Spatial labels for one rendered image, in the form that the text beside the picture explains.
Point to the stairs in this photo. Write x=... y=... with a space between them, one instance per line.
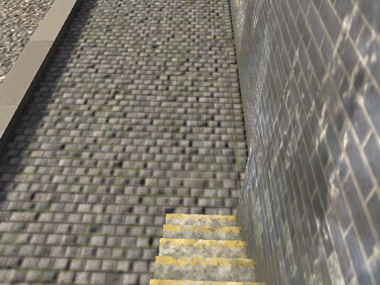
x=199 y=249

